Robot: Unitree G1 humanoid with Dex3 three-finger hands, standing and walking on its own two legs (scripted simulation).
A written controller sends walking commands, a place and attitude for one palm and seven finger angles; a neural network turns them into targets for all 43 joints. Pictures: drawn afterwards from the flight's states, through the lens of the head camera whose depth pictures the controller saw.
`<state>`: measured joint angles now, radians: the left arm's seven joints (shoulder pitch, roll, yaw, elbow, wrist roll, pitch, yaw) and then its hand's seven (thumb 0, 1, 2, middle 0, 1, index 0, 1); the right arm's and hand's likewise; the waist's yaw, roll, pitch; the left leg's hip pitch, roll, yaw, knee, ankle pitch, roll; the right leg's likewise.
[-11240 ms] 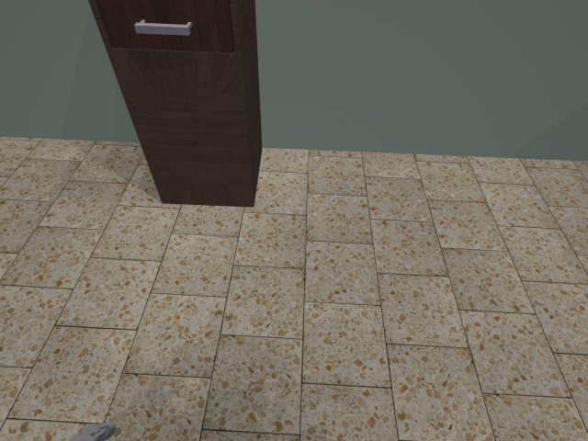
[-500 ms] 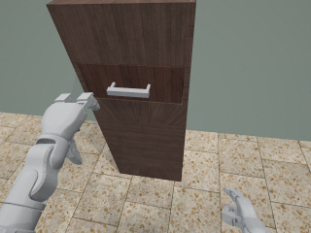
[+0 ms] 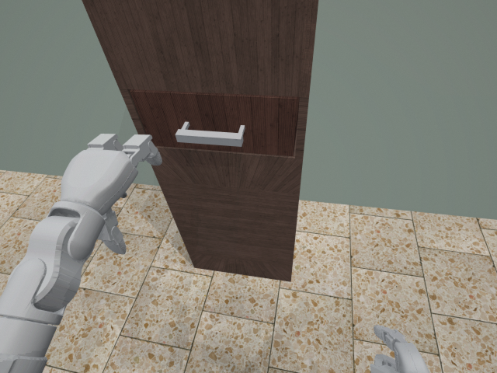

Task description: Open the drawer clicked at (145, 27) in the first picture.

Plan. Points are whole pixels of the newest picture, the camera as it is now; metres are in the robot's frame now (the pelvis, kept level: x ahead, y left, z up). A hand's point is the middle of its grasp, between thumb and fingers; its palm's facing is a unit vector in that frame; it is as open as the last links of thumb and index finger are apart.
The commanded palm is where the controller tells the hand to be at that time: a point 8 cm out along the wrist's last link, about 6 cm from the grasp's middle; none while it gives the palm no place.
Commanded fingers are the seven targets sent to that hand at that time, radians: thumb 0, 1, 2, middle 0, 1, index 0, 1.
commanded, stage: move the hooked fingers above the handle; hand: left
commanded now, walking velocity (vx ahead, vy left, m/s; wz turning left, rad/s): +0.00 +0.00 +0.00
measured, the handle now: (211, 132) +0.60 +0.19 +0.04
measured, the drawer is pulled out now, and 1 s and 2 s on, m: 0.00 0.00 0.00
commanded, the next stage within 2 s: none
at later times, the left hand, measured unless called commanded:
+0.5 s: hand (154, 174) +0.37 +0.21 +0.13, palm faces +0.04 -0.04 -1.00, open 13.8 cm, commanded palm +0.35 +0.22 +0.19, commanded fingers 0.00 -0.50 0.30 -0.30 -1.20 -0.30 -1.20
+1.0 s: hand (180, 150) +0.46 +0.21 +0.11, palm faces -0.02 -0.03 -1.00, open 13.8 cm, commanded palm +0.44 +0.21 +0.17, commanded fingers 0.00 -0.50 0.30 -0.30 -1.20 -0.30 -1.20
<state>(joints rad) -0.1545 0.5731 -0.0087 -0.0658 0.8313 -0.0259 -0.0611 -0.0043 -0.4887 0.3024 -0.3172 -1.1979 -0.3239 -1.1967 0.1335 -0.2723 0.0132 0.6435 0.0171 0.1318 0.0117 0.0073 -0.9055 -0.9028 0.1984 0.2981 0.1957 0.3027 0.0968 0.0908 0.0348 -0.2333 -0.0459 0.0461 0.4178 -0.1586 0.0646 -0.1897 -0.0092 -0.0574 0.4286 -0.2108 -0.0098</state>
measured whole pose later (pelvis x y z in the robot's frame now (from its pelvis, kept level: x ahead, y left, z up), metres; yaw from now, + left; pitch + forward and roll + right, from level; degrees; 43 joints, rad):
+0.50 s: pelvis +0.00 -0.02 +0.00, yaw +0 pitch +0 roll +0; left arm -0.42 0.55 -0.07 0.31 0.89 -0.05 -0.05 0.00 -0.49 0.30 -0.32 -1.20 -0.32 -1.20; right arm 0.14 -0.27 0.02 0.65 0.03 0.13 -0.03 0.01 -0.90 -0.90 0.20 0.30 0.20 0.30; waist 0.05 0.08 0.02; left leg -0.27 -0.02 0.03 0.43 -0.16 0.04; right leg -0.23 0.01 -0.07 0.44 -0.21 -0.04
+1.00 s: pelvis +0.04 -0.02 -0.01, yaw -1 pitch +7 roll +0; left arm -0.62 0.54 -0.08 0.58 0.93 -0.06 0.00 0.00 -0.49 0.30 -0.31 -1.20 -0.32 -1.20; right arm 0.22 -0.28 -0.02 0.65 0.04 0.17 -0.04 0.00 -0.91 -0.90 0.20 0.30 0.20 0.30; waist 0.01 0.06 -0.04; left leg -0.39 -0.02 0.05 0.52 -0.24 0.04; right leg -0.35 0.02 -0.05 0.52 -0.29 -0.04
